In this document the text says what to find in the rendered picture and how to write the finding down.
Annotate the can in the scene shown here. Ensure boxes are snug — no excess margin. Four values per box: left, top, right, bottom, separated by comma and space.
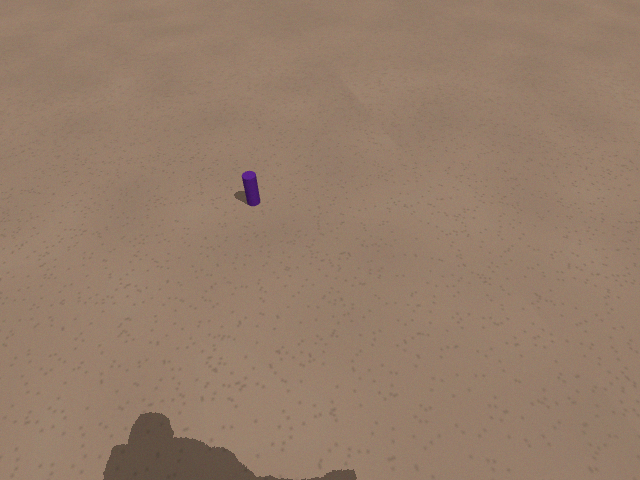
242, 171, 260, 206

